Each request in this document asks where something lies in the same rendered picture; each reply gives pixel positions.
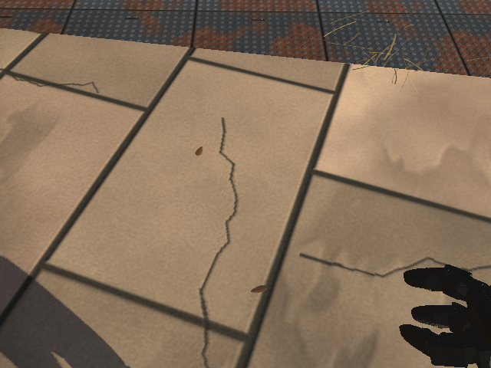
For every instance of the robot right hand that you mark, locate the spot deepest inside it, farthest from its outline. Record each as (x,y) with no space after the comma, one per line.
(470,340)

